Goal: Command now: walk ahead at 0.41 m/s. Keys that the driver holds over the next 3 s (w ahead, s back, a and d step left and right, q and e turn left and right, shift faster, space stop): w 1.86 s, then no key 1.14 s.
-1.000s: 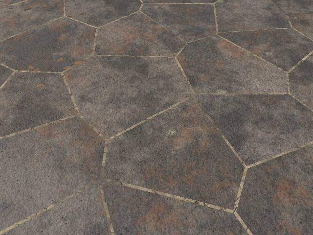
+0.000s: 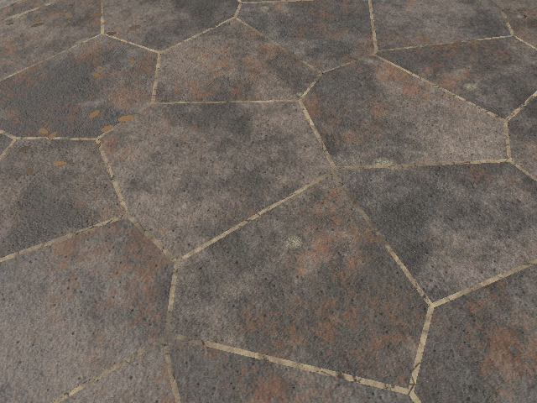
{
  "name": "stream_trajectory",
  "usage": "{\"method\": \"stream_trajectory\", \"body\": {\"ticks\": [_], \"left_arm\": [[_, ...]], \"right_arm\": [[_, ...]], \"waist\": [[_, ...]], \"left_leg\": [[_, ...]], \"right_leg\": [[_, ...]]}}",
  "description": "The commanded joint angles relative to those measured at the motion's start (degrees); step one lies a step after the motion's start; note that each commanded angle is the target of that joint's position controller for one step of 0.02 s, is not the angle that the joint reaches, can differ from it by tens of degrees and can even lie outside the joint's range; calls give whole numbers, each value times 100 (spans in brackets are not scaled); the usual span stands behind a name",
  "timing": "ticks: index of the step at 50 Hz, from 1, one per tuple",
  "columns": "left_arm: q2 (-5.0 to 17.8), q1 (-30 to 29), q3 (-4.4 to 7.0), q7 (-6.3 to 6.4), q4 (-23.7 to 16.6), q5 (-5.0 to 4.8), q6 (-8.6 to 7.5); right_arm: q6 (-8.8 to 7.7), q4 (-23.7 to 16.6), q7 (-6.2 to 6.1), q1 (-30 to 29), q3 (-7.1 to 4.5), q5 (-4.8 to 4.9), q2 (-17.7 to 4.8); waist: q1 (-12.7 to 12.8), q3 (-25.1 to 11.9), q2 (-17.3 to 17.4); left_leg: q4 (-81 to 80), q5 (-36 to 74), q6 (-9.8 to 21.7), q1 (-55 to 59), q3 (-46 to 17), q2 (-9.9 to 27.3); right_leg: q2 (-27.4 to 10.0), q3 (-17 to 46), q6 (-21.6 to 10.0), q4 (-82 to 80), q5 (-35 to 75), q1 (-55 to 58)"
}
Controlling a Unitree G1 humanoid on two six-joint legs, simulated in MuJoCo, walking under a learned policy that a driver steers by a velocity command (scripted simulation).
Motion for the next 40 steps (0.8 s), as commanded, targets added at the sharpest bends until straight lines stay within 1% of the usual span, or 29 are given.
{"method": "stream_trajectory", "body": {"ticks": [1,2,3,4,6,8,10,13,14,16,17,18,19,20,21,22,23,24,25,26,27,28,29,30,32,33,36,38,40], "left_arm": [[692,1368,126,29,230,7,114],[621,1019,82,12,119,4,65],[480,952,19,18,109,-9,5],[351,985,-38,36,149,-18,-44],[323,1337,-88,74,294,-31,-119],[366,1607,-117,89,383,-29,-145],[343,1767,-159,89,411,-18,-155],[315,1852,-207,99,415,-21,-181],[340,1902,-209,111,431,-24,-192],[416,1970,-196,139,474,-21,-208],[452,1954,-188,149,488,-13,-214],[499,1875,-177,157,484,-3,-223],[572,1789,-155,169,477,7,-227],[653,1712,-128,183,475,32,-211],[714,1623,-106,183,461,32,-174],[692,1601,-112,161,425,-9,-155],[157,2033,-217,88,257,-171,-132],[250,2174,-140,40,266,-194,-113],[481,1502,-75,51,61,-91,-86],[490,1037,-68,23,-78,-41,-115],[365,931,-65,12,-78,-17,-104],[271,988,-60,-4,-71,68,-32],[132,1155,-79,-35,-24,115,51],[95,1150,-79,-53,-33,129,107],[141,832,-63,-87,-165,128,192],[201,536,-53,-105,-279,124,217],[292,-332,-52,-138,-584,76,232],[244,-803,-86,-152,-742,34,216],[192,-1176,-123,-159,-857,6,200]], "right_arm": [[-164,-764,147,-775,-23,-91,-230],[-189,-754,177,-788,-20,-40,-139],[-163,-733,189,-731,-45,-65,-149],[-106,-707,205,-639,-56,-83,-138],[-12,-768,227,-772,-102,-74,-208],[50,-929,243,-1241,-115,-65,-209],[67,-1168,256,-1887,-105,-57,-203],[53,-1481,271,-2734,-44,-2,-114],[49,-1544,273,-2915,-29,18,-105],[41,-1639,262,-3120,-31,32,-166],[30,-1670,247,-3130,-46,32,-216],[12,-1663,220,-3021,-74,30,-281],[-13,-1600,183,-2757,-118,23,-363],[-46,-1441,140,-2225,-182,23,-473],[-89,-1153,95,-1378,-261,17,-579],[-130,-894,45,-527,-362,-76,-795],[-140,-836,9,188,-526,-231,-1396],[-54,-844,98,-76,-530,-77,-1354],[-44,-945,126,-836,-462,42,-1154],[-86,-1020,148,-1278,-350,72,-756],[-140,-984,147,-1420,-271,42,-509],[-184,-888,111,-1367,-195,50,-306],[-229,-812,84,-1242,-159,45,-258],[-278,-740,68,-1049,-149,44,-283],[-333,-672,52,-827,-164,51,-487],[-339,-657,50,-718,-166,50,-558],[-317,-615,62,-362,-122,64,-543],[-314,-587,59,-164,-92,68,-519],[-322,-526,40,77,-76,69,-532]], "waist": [[374,596,-580],[171,631,-352],[42,577,-354],[-44,488,-435],[-74,453,-545],[-26,515,-602],[75,620,-630],[199,735,-709],[233,741,-748],[243,738,-804],[200,711,-806],[100,618,-803],[-41,432,-832],[-275,125,-856],[-614,-310,-795],[-942,-750,-657],[-866,-1563,319],[-639,-1926,629],[-360,-970,98],[-264,-348,-208],[-64,4,-378],[125,121,-340],[228,123,-212],[261,144,-201],[304,243,-137],[265,322,-111],[65,463,-47],[-56,487,-7],[-180,476,64]], "left_leg": [[2358,725,311,-3293,-115,222],[2131,1155,294,-3042,-127,373],[1942,1316,239,-2830,-79,439],[1809,1419,171,-2691,-13,460],[1656,1576,91,-2841,168,406],[1420,1784,17,-3199,308,398],[940,2025,-53,-3427,451,362],[-227,2448,-69,-3143,670,193],[-559,2551,-37,-2967,743,123],[-1004,2595,93,-2677,823,26],[-1150,2547,189,-2535,828,-20],[-1259,2428,303,-2296,846,-111],[-1299,2231,419,-1954,879,-248],[-1338,2008,531,-1447,876,-396],[-1650,2064,636,-580,885,-519],[-1859,1968,782,677,488,-126],[-2023,1121,1372,2306,-1817,1597],[-3072,636,1865,2553,-4080,2322],[-3300,12,1592,1720,-3316,2046],[-3526,289,1397,849,-2594,1861],[-3689,898,1191,220,-2027,1613],[-3778,1364,998,-215,-1541,1351],[-3808,1754,934,-429,-1248,1255],[-3823,2201,935,-463,-1075,1179],[-3920,2545,930,-437,-737,1069],[-3988,2645,917,-361,-625,1034],[-4055,3160,811,-34,-361,892],[-4008,3595,712,144,-183,807],[-3941,3962,657,422,-80,808]], "right_leg": [[-2085,3590,-808,-2646,-2181,1684],[-1830,2946,-704,-2716,-1317,1344],[-1623,2472,-624,-2728,-634,1208],[-1444,2063,-554,-2733,-70,1196],[-1316,1608,-549,-2685,1006,1398],[-1264,1319,-574,-2670,1745,1558],[-1205,1110,-605,-2683,2325,1598],[-1075,816,-571,-2679,2964,1524],[-1075,757,-559,-2675,3137,1550],[-1166,700,-560,-2623,3514,1743],[-1229,672,-559,-2520,3843,1897],[-1266,610,-540,-2283,4474,2056],[-1292,550,-505,-1889,5262,2226],[-1292,496,-460,-1225,5893,2368],[-1207,421,-400,-225,5920,2290],[-1019,331,-341,1044,4812,1513],[-363,65,-168,3311,1972,-178],[397,630,-144,4707,-1260,-1344],[-84,938,-234,4748,-712,-1843],[-304,906,-244,4388,-240,-1822],[-490,898,-243,3998,-28,-1565],[-600,896,-192,3694,41,-1246],[-643,873,-131,3475,55,-999],[-645,809,-77,3359,82,-973],[-706,684,21,3037,300,-1277],[-751,619,73,2817,510,-1529],[-784,433,200,1965,1140,-2022],[-689,294,241,1271,1466,-1987],[-566,162,221,729,1687,-1903]]}}
Next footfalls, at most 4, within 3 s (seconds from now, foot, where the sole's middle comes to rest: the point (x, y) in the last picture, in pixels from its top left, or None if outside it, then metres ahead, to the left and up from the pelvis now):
0.44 left None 0.41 0.07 -0.76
1.00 right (330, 315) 0.73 -0.10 -0.76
1.56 left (267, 226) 1.04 0.07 -0.76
2.08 right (315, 164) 1.30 -0.10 -0.76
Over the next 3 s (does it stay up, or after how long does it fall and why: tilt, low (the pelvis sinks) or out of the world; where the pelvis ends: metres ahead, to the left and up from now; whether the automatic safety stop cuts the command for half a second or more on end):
stays up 1.23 0.00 0.02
